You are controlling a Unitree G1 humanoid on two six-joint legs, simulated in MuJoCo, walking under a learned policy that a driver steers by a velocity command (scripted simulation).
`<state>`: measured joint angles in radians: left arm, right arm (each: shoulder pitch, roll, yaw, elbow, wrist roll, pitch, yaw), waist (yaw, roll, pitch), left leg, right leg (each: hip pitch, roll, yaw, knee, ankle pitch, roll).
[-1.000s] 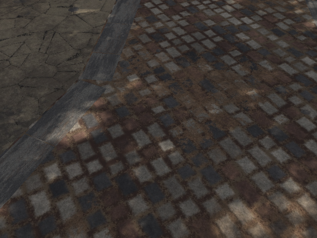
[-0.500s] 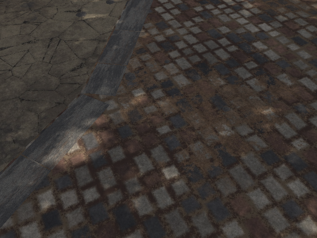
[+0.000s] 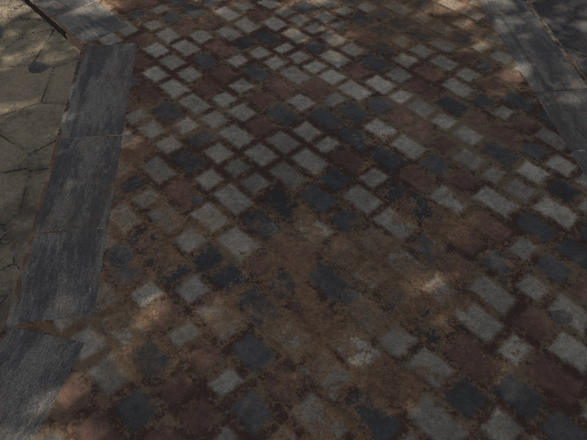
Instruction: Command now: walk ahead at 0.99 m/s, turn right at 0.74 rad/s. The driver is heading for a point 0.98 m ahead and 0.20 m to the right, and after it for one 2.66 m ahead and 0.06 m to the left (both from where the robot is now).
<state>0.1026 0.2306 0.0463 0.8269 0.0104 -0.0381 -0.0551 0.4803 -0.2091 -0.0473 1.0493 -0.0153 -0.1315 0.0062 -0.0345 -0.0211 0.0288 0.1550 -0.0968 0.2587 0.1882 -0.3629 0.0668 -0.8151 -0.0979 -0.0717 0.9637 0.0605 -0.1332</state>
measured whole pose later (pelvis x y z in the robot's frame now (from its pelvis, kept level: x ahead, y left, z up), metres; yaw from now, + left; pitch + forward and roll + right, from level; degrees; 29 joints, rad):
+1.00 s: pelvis +0.91 -0.19 -0.01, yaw -26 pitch +2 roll +2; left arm -0.07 0.22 -0.04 0.65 0.08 -0.12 -0.03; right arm 0.55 -0.22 -0.02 0.95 0.04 -0.09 0.00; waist -0.12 -0.03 0.07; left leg -0.01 -0.04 -0.03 0.73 -0.47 0.02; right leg -0.56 -0.01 -0.03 0.55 0.00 -0.07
